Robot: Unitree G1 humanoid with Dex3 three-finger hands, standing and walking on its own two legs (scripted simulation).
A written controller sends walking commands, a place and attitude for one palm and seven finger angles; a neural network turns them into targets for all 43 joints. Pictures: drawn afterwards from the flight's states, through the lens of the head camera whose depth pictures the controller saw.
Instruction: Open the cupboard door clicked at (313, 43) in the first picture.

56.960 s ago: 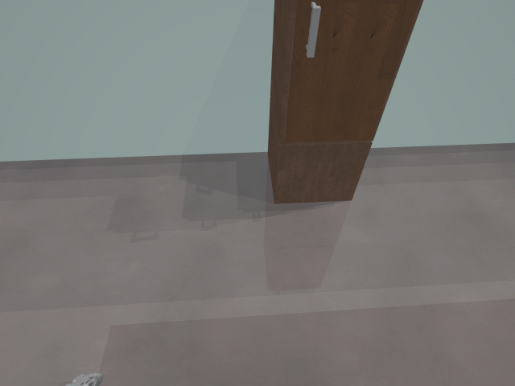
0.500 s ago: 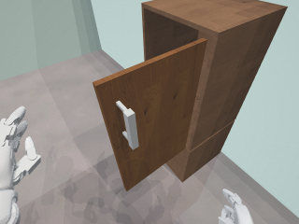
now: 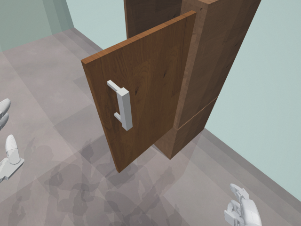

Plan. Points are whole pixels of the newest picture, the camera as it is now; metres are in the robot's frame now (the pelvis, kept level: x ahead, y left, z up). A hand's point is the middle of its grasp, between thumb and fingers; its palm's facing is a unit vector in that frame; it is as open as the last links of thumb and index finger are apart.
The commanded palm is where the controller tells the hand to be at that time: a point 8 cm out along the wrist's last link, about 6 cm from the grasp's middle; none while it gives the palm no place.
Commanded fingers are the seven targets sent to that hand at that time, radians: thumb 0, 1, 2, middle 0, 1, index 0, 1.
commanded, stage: step back with the hand held close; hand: left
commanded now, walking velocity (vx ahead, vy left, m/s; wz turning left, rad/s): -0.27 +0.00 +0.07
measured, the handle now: (120, 106) +0.38 +0.11 +0.11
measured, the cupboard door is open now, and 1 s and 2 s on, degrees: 92 92 92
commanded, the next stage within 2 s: stop stepping back and stand still in 0.62 s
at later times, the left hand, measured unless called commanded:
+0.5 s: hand out of the picture +0.11 +0.26 +0.17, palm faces +0.52 -0.73 -0.45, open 7.4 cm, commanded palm +0.03 +0.30 +0.18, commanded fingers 0.00 0.90 0.90 -0.20 -0.30 -0.20 -0.30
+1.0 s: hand out of the picture +0.02 +0.24 +0.17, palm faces +0.39 -0.78 -0.48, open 7.4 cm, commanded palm -0.05 +0.27 +0.18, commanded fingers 0.00 0.90 0.90 -0.20 -0.30 -0.20 -0.30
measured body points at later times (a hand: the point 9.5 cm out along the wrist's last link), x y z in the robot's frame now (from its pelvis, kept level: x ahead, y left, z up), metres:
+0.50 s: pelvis -0.09 -0.01 -0.02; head -0.08 +0.01 +0.43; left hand +0.07 +0.30 +0.19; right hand +0.06 -0.24 -0.10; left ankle +0.01 +0.09 -0.74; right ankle -0.06 -0.14 -0.68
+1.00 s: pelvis -0.19 -0.03 +0.00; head -0.17 +0.00 +0.45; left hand -0.01 +0.28 +0.19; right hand -0.02 -0.27 -0.06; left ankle -0.15 +0.06 -0.74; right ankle -0.21 -0.14 -0.72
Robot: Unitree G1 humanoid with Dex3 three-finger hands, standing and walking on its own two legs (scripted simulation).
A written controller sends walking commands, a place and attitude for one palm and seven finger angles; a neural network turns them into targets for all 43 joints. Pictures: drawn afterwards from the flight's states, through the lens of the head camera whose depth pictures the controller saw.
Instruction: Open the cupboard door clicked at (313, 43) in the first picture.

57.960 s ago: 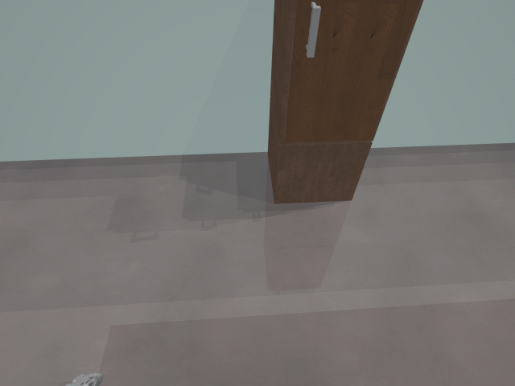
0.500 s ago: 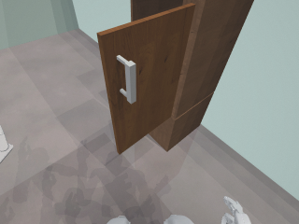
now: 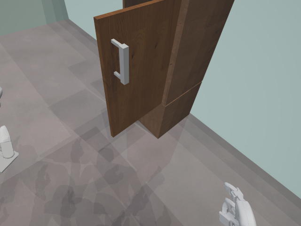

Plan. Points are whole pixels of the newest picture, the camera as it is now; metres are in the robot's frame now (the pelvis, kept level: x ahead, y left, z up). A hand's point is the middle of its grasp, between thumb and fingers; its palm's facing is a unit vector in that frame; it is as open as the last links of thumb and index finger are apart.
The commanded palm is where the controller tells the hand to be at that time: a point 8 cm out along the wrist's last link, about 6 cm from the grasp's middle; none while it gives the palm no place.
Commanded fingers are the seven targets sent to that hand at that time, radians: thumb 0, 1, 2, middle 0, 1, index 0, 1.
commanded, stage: stop stepping back and stand still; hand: left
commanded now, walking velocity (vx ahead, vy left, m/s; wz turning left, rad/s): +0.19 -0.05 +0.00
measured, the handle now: (120, 62) +0.57 +0.13 +0.11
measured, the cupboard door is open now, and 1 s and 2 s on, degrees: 92 92 92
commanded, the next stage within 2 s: let the arm hang, fingers relaxed in 1.02 s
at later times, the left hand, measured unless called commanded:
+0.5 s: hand (2, 171) +0.18 +0.27 +0.16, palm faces +0.43 -0.77 -0.47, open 7.4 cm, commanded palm +0.11 +0.30 +0.18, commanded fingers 0.00 0.90 0.90 -0.20 -0.30 -0.20 -0.30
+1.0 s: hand out of the picture +0.16 +0.28 +0.15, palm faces +0.42 -0.78 -0.46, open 7.4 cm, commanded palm +0.10 +0.32 +0.18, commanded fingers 0.00 0.90 0.90 -0.20 -0.30 -0.20 -0.30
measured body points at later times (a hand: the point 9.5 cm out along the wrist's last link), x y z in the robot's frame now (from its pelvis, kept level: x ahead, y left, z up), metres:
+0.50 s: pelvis -0.03 +0.00 -0.01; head -0.02 +0.01 +0.44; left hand +0.15 +0.30 +0.19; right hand +0.11 -0.25 -0.09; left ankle -0.01 +0.12 -0.74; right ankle -0.06 -0.10 -0.74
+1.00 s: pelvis -0.04 +0.02 +0.00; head -0.02 +0.02 +0.45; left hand +0.13 +0.32 +0.18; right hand +0.12 -0.21 -0.08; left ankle -0.01 +0.12 -0.74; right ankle -0.06 -0.10 -0.74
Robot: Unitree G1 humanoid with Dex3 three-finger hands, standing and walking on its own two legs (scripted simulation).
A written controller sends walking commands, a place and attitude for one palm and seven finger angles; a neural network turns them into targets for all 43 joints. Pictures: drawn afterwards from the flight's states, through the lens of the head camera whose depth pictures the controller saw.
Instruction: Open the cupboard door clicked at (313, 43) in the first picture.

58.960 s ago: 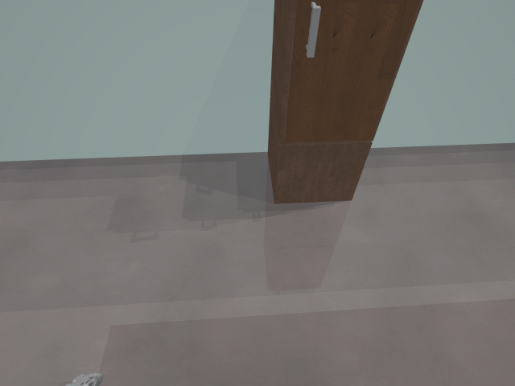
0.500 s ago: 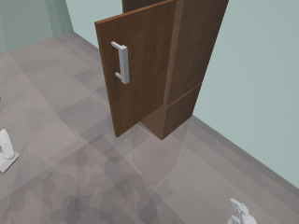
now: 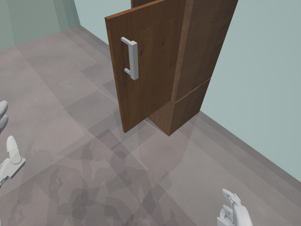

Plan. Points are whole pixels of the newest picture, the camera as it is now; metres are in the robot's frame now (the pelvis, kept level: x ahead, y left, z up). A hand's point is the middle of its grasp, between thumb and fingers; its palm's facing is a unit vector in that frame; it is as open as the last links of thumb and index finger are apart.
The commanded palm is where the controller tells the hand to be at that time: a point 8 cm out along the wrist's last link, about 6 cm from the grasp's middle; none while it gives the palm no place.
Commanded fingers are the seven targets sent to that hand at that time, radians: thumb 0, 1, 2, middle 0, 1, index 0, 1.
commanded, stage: stop stepping back and stand still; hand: left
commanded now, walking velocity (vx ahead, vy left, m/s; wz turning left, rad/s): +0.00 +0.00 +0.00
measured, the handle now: (129, 59) +0.62 +0.12 +0.11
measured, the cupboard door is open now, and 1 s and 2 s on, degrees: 92 92 92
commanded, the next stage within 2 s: let the arm hang, fingers relaxed in 0.02 s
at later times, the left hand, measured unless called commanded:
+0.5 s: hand out of the picture -0.01 +0.18 -0.18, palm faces +0.03 -0.98 -0.18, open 7.0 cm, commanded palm none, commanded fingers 0.00 0.90 0.90 -0.20 -0.30 -0.20 -0.30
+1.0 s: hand out of the picture +0.00 +0.17 -0.17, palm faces +0.05 -0.98 -0.20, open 7.4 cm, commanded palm none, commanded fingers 0.00 0.90 0.90 -0.20 -0.30 -0.20 -0.30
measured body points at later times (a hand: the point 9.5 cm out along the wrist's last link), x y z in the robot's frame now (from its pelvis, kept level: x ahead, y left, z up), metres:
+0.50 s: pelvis -0.02 +0.00 +0.00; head +0.01 +0.01 +0.44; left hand -0.01 +0.23 -0.17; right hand +0.01 -0.25 -0.15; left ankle +0.03 +0.10 -0.74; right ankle -0.02 -0.11 -0.74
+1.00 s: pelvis -0.01 +0.00 +0.00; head +0.00 -0.01 +0.45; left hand -0.01 +0.22 -0.16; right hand -0.01 -0.22 -0.17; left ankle +0.03 +0.11 -0.74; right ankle -0.02 -0.11 -0.74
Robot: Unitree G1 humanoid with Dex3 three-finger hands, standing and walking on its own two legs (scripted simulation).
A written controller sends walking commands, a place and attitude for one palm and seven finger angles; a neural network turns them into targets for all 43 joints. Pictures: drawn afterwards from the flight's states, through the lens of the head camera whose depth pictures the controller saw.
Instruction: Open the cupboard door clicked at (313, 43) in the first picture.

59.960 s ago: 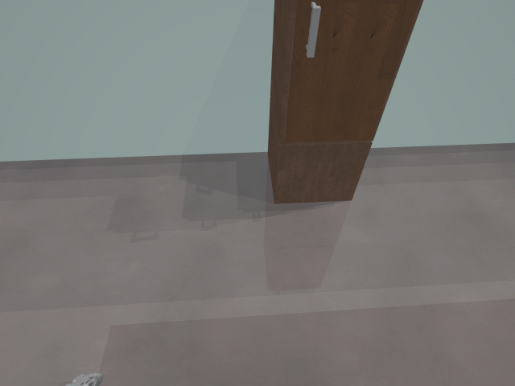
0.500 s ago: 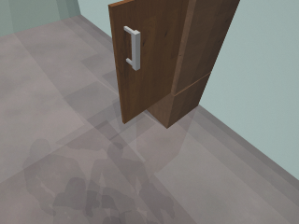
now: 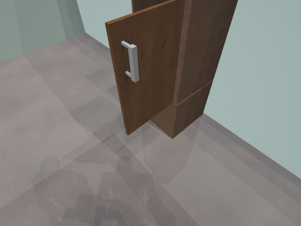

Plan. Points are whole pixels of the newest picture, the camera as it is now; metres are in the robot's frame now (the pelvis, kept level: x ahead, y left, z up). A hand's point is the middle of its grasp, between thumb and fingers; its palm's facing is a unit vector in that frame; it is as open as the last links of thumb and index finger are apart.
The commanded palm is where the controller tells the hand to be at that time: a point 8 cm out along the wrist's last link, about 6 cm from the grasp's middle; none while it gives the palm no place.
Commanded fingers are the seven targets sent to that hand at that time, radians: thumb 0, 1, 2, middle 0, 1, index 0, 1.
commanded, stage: let the arm hang, fingers relaxed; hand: left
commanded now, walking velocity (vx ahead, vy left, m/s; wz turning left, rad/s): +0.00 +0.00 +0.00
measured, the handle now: (130, 62) +0.63 +0.11 +0.11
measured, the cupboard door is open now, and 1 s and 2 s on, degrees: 92 92 92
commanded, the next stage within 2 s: look to check the result in 0.22 s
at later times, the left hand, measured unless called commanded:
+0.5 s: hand out of the picture +0.02 +0.18 -0.17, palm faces +0.02 -0.97 -0.23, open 7.4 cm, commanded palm none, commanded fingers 0.00 0.90 0.90 -0.20 -0.30 -0.20 -0.30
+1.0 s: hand out of the picture +0.09 +0.21 -0.16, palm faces +0.00 -0.95 -0.30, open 7.4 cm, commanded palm none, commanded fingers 0.00 0.90 0.90 -0.20 -0.30 -0.20 -0.30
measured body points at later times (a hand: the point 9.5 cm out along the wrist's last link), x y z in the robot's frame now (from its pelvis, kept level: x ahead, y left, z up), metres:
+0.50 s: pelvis +0.02 -0.01 +0.00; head +0.04 -0.01 +0.45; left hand +0.02 +0.23 -0.15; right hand +0.03 -0.24 -0.16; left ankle +0.04 +0.11 -0.74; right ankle -0.01 -0.11 -0.74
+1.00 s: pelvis +0.03 -0.01 +0.01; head +0.05 -0.02 +0.46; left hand +0.09 +0.26 -0.13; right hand +0.10 -0.28 -0.14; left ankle +0.04 +0.11 -0.74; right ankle -0.01 -0.11 -0.74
